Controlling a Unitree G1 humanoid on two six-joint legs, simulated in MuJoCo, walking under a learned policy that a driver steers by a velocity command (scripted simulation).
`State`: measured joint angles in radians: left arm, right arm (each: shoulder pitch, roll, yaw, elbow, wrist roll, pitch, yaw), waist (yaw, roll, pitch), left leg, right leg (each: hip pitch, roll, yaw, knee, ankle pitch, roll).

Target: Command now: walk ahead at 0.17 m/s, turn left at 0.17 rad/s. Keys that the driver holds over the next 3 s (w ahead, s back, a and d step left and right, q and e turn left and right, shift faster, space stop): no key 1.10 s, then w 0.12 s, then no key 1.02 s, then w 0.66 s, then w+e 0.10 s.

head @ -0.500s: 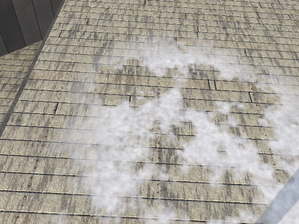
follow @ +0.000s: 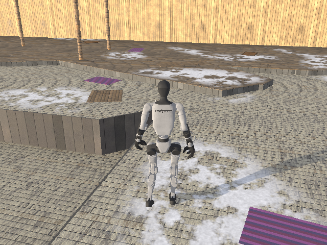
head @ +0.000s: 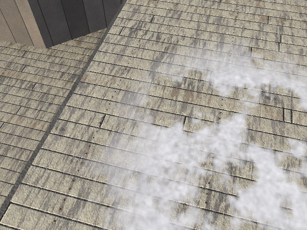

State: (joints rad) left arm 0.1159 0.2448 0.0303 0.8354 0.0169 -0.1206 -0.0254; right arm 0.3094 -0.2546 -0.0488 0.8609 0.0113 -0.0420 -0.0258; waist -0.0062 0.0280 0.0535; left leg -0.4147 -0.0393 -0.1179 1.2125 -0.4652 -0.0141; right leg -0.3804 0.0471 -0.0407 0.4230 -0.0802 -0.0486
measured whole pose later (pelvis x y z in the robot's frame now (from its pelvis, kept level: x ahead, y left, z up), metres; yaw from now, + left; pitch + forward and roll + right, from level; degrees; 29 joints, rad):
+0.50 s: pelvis +0.09 +0.03 +0.00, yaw +1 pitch +0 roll -1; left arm 0.21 0.22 0.01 1.00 0.01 -0.03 0.02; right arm 0.22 -0.19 -0.04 0.90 0.00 -0.03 -0.03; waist 0.02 0.00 0.02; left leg -0.27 -0.01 -0.03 0.55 -0.28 0.00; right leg -0.23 0.00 -0.03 0.52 -0.28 0.00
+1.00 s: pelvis +0.10 +0.03 +0.00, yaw +0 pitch -2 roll +0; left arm 0.22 0.19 0.02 1.10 0.00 0.00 0.04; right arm 0.22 -0.18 -0.04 1.04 0.00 -0.01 -0.04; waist 0.01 0.00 0.05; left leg -0.21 -0.02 -0.02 0.52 -0.28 0.01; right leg -0.19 -0.01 -0.01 0.52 -0.30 0.01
